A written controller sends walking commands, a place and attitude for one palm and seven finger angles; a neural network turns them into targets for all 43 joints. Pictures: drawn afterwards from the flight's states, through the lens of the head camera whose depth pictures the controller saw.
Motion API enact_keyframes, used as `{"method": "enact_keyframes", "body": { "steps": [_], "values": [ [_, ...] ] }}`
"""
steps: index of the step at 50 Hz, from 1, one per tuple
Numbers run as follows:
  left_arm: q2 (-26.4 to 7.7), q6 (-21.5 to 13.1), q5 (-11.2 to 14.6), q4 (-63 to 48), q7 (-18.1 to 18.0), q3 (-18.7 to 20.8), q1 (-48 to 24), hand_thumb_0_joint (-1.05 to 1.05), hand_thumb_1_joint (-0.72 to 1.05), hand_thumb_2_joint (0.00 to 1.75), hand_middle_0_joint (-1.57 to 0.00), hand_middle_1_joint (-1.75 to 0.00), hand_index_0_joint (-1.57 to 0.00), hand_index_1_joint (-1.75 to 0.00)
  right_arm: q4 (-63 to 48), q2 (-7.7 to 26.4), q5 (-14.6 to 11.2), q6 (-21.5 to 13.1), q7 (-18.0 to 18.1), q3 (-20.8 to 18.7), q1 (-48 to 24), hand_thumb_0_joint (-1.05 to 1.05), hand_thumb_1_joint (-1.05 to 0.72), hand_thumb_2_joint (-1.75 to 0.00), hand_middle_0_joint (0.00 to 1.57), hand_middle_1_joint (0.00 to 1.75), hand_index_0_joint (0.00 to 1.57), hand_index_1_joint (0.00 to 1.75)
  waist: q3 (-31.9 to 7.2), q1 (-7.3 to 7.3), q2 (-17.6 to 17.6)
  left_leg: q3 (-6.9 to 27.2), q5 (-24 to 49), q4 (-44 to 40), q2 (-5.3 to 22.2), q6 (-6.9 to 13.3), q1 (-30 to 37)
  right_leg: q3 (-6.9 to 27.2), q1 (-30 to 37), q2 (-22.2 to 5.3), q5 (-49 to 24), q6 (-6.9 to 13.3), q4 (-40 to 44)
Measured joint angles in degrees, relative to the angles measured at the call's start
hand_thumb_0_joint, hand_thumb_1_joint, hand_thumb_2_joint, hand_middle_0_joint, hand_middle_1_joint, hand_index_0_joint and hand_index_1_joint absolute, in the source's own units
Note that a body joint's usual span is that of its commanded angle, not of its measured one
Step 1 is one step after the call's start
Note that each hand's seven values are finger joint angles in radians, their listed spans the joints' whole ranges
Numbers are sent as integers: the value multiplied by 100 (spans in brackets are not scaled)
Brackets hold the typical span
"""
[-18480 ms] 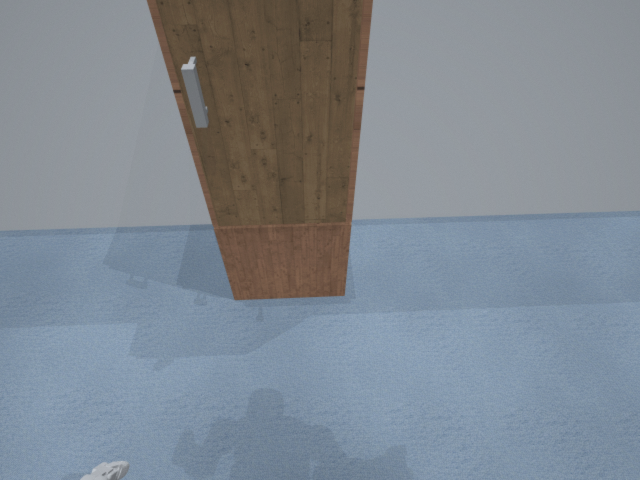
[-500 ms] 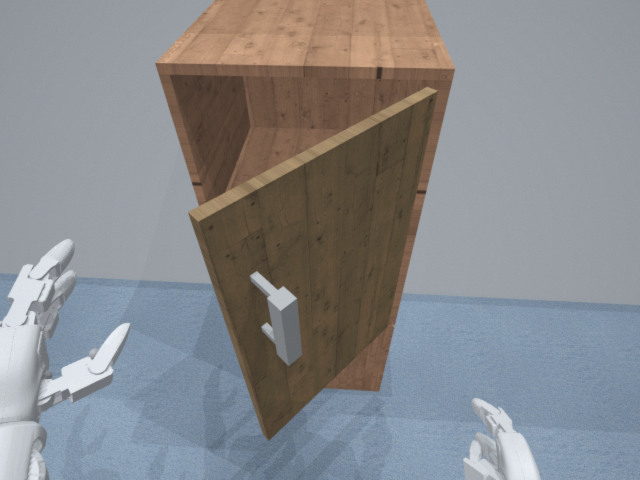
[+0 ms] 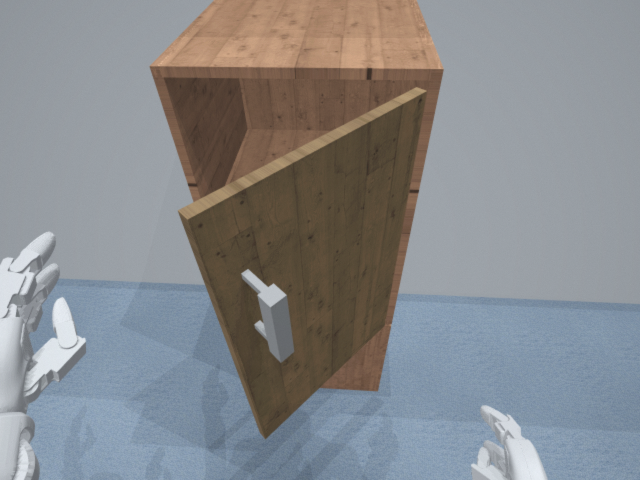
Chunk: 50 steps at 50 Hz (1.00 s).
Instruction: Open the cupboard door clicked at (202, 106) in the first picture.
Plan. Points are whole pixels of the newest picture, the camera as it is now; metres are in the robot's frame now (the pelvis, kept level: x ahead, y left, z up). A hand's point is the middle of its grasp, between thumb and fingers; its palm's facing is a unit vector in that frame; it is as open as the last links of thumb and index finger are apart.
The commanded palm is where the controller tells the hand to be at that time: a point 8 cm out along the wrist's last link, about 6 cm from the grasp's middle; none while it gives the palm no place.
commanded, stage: step back with the hand held close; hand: left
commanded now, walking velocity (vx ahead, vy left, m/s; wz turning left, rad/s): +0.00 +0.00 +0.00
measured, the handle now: (266, 315) +0.29 +0.11 +0.07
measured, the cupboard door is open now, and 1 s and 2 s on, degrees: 48 48 48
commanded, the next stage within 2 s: stop stepping back and stand still in 1.20 s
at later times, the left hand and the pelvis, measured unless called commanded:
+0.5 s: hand (73, 358) +0.18 +0.26 +0.15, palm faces +0.30 -0.81 -0.50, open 7.4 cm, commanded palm +0.11 +0.31 +0.17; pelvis -0.04 +0.02 +0.00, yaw -3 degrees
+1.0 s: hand out of the picture +0.07 +0.29 +0.16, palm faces +0.44 -0.79 -0.42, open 7.4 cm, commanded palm +0.01 +0.33 +0.17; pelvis -0.13 +0.03 -0.02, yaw +0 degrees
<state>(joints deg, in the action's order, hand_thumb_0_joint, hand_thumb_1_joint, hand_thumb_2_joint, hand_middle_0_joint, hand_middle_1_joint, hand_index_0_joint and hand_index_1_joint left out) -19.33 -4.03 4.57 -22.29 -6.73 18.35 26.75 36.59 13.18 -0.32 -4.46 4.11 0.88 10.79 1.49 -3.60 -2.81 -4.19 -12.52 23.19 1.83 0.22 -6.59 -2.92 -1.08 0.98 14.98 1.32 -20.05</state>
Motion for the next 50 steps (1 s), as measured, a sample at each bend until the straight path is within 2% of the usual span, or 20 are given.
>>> {"method": "enact_keyframes", "body": {
  "steps": [8,12,21,30,37,41,44,47,49,50],
  "values": [
    [-28,-149,-21,17,32,114,-82,1,89,90,-21,-30,-21,-30,-63,12,-34,1,10,13,-11,2,-90,-90,20,30,20,30,12,-1,-77,26,37,37,66,-28,-95,-20,-53,67,-72,36,51],
    [-134,-365,-66,-34,35,361,64,1,89,90,-21,-30,-21,-30,-218,29,-39,194,-28,2,-130,2,-90,-90,20,30,20,30,-69,89,-128,-59,32,147,140,-23,-406,72,-379,124,-154,23,3],
    [-343,-253,-132,-314,55,211,419,1,89,90,-21,-30,-21,-30,-536,88,-106,545,42,-172,-190,1,-90,-90,20,30,20,30,34,293,27,-286,165,202,89,84,-758,283,-944,44,-210,-79,-350],
    [-583,-486,-157,-766,-109,521,596,1,89,90,-22,-30,-21,-30,-681,45,-118,494,39,-194,30,1,-90,-90,20,30,20,30,118,411,234,-302,295,471,43,217,-1172,290,-1382,-22,-320,-169,-683],
    [-502,-689,-309,-748,-171,665,486,1,89,90,-22,-30,-21,-30,-635,-35,-91,176,28,-147,267,1,-90,-90,20,30,20,30,188,430,223,-152,337,866,-67,334,-1594,316,-1724,-21,-138,-222,-1280],
    [-392,-760,-320,-764,-177,740,395,1,89,90,-22,-30,-21,-30,-477,-110,-61,20,-7,-102,267,2,-90,-90,20,30,20,30,243,354,149,-48,378,1068,-62,319,-1811,334,-1798,60,22,-164,-1514],
    [-272,-780,-280,-843,-195,696,418,1,89,90,-22,-30,-21,-30,-336,-170,-34,-23,-44,-81,214,2,-90,-90,20,30,20,30,234,275,148,-1,-150,1278,-68,204,-1958,316,-1855,64,-84,-126,-1461],
    [-166,-790,-294,-938,-253,533,427,1,89,90,-21,-30,-21,-30,-183,-172,12,-2,-92,-72,160,2,-90,-90,20,30,20,30,157,193,263,163,-725,1914,-202,43,-2028,411,-1921,17,-225,-131,-1382],
    [-169,-777,-304,-958,-264,461,367,1,89,90,-21,-30,-21,-30,-139,-159,25,42,-87,-56,127,2,-90,-90,20,30,21,30,92,207,348,249,-751,1697,-234,15,-1738,464,-1979,-15,-309,-179,-1345],
    [-207,-774,-303,-967,-262,454,311,1,89,90,-22,-30,-21,-30,-165,-136,24,49,-70,-51,114,2,-90,-90,21,30,21,30,63,247,350,291,-509,1349,-211,56,-1595,451,-2048,-13,-336,-211,-1364]
  ]
}}
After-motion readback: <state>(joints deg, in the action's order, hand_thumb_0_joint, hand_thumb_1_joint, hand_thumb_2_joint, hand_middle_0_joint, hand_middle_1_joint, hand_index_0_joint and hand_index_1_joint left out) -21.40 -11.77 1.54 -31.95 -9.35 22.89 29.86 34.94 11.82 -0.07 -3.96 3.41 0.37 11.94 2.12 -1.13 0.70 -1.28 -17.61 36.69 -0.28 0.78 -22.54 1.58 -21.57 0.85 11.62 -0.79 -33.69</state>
